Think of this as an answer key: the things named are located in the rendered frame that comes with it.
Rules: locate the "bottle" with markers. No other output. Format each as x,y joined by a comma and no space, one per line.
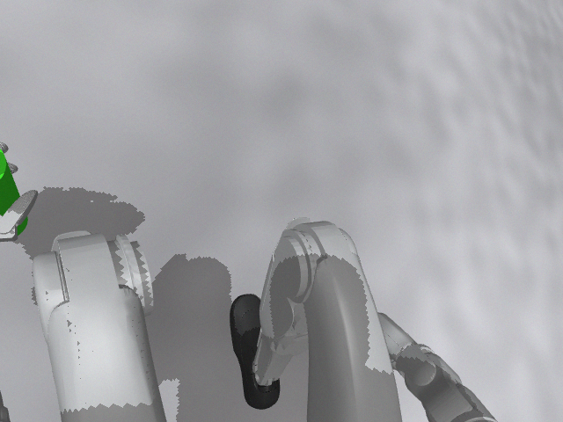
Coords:
8,190

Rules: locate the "right robot hand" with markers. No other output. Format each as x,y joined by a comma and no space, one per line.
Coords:
397,339

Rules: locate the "left robot hand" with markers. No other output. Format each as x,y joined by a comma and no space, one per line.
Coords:
18,211

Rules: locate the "right robot foot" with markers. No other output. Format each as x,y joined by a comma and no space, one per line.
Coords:
245,330

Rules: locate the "right robot arm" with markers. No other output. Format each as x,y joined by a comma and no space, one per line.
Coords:
439,388

